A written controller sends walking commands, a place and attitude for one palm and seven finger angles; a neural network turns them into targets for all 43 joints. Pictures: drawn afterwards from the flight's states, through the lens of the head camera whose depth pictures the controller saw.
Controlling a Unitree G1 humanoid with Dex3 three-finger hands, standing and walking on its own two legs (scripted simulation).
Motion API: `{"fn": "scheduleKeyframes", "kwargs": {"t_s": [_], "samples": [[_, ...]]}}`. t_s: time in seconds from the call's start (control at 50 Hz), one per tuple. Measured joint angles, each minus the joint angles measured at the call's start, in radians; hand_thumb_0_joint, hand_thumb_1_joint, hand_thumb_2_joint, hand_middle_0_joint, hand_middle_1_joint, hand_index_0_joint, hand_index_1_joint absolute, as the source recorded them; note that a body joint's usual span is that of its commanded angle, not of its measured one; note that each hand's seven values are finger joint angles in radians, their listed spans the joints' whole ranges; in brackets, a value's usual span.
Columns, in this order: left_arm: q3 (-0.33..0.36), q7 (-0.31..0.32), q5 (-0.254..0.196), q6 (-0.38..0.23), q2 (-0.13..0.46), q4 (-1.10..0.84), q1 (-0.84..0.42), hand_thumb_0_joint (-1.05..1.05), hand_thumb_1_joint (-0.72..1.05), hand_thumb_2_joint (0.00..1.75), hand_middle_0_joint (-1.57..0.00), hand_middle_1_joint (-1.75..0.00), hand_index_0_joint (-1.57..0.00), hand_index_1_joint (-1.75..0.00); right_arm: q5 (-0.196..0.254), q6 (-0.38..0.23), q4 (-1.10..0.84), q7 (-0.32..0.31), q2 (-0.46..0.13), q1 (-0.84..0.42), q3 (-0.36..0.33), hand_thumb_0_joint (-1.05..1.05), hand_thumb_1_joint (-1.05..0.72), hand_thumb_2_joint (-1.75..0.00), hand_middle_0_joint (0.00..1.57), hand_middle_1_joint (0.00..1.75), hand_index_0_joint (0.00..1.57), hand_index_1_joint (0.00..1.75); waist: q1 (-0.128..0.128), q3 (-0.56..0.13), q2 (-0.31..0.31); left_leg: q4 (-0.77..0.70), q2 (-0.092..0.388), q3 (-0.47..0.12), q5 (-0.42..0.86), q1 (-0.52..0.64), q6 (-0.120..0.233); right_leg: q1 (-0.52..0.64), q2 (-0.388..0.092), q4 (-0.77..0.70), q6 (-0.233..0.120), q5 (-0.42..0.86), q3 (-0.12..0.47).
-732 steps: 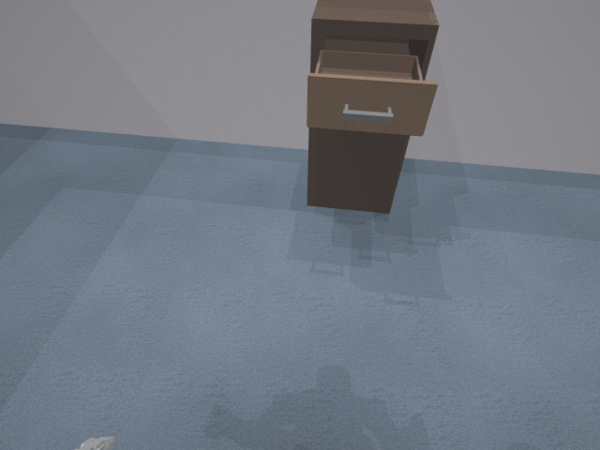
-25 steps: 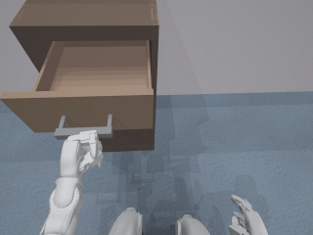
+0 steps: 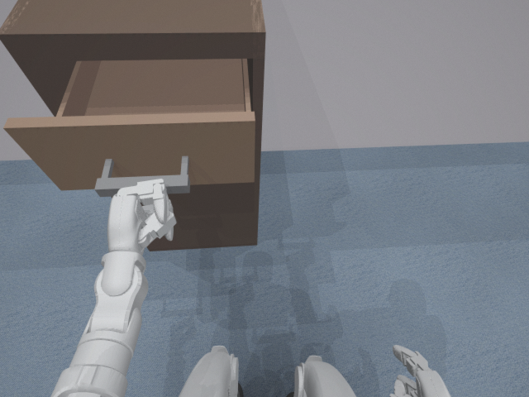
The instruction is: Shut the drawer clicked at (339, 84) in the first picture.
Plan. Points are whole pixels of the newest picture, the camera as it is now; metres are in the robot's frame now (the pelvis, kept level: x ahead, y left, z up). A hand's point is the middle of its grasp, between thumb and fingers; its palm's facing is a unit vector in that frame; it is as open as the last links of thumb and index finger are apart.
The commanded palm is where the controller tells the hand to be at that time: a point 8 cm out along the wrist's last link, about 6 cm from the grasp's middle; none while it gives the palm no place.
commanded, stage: push the drawer shut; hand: left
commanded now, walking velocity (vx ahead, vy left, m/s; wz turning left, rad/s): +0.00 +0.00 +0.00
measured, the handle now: (145, 174) +0.44 +0.21 +0.04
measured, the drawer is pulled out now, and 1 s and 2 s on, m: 0.14 0.02 0.00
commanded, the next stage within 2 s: pull the fist back off the drawer in 1.38 s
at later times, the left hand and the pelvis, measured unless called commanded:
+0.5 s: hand (171, 184) +0.43 +0.16 +0.04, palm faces +0.11 -0.99 -0.04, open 3.1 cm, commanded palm +0.41 +0.21 +0.04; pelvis +0.00 +0.00 +0.00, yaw -1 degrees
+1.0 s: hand (175, 150) +0.49 +0.17 +0.04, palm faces +0.12 -0.99 -0.04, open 3.2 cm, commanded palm +0.47 +0.21 +0.04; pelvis +0.00 +0.00 -0.01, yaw -2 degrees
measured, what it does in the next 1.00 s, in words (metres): stands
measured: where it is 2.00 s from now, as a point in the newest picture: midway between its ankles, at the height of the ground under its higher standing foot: outside the picture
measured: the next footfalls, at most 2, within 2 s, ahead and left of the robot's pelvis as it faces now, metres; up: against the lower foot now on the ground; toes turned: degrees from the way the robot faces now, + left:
none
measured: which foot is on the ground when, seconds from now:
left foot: down 0.00-1.00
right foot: down 0.00-1.00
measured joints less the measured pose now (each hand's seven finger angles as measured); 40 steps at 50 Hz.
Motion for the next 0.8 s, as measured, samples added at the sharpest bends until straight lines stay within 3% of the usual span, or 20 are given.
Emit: {"fn": "scheduleKeyframes", "kwargs": {"t_s": [0.44,0.8], "samples": [[0.114,-0.032,0.008,-0.050,0.055,0.257,-0.216,0.00,0.81,0.90,-1.41,-1.60,-1.40,-1.60,-0.006,0.029,0.036,0.003,-0.006,0.048,-0.008,0.01,-0.91,-0.89,0.20,0.30,0.21,0.30,-0.041,0.003,-0.003,-0.003,0.011,0.006,0.005,-0.026,-0.003,-0.032,0.011,-0.003,-0.004,0.010,0.008],[0.205,-0.053,0.042,-0.086,0.136,0.513,-0.450,0.00,0.78,0.90,-1.41,-1.60,-1.40,-1.60,-0.021,0.051,0.054,0.009,-0.009,0.071,0.001,0.00,-0.91,-0.89,0.20,0.30,0.21,0.30,-0.082,0.005,0.001,0.024,0.017,-0.002,0.008,-0.093,-0.003,-0.094,0.015,0.017,-0.006,0.015,0.000]]}}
